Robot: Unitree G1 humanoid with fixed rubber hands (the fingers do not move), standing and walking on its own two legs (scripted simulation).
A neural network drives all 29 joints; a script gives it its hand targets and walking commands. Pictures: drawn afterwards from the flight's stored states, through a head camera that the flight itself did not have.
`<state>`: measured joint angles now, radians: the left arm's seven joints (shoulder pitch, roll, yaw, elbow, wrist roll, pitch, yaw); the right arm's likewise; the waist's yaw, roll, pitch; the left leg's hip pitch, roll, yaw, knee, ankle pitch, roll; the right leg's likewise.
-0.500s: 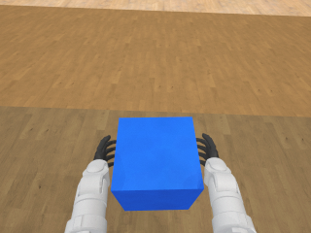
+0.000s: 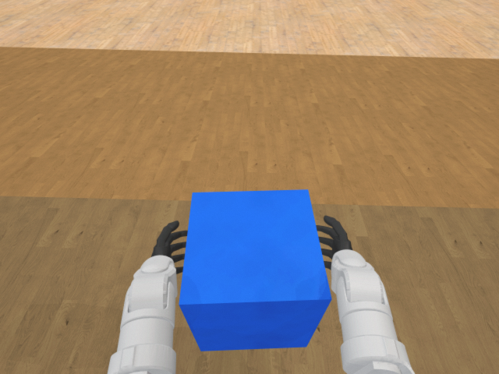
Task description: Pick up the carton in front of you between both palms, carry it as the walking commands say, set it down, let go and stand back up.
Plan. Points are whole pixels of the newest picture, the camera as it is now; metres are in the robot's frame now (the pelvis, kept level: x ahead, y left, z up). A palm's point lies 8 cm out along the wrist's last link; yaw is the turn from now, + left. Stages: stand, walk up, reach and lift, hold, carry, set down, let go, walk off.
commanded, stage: reach and lift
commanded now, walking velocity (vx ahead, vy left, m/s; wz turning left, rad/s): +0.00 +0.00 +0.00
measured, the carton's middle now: (252, 273) +0.32 +0.00 -0.05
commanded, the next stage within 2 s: hold in 0.66 s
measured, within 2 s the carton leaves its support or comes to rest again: neither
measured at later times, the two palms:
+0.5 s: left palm (163, 257) +0.30 +0.15 +0.04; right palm (342, 251) +0.31 -0.15 +0.04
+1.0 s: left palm (161, 256) +0.29 +0.15 +0.05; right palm (347, 251) +0.30 -0.15 +0.06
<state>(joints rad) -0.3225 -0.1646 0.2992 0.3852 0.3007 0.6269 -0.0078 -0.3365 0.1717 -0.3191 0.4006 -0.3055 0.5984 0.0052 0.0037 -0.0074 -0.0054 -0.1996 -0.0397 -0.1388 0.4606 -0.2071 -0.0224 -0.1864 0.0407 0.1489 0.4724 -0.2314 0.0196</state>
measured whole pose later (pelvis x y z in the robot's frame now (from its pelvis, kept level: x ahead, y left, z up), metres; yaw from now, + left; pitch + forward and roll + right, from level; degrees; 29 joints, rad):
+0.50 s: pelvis +0.02 +0.00 +0.01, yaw +0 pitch -4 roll +0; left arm -0.25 -0.15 0.22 0.29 0.28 0.69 0.00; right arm -0.27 0.15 -0.24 0.31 -0.28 0.66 0.00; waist 0.00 -0.01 -0.01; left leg -0.11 -0.03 -0.13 0.37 -0.19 -0.02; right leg -0.10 0.03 0.15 0.38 -0.21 0.02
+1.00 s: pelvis +0.01 +0.00 +0.01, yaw +0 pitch -7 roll +0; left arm -0.27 -0.15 0.22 0.25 0.28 0.78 0.00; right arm -0.28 0.16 -0.24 0.26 -0.29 0.75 0.01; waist 0.00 -0.01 0.00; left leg -0.06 -0.03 -0.13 0.35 -0.18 -0.02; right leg -0.04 0.03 0.14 0.36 -0.20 0.02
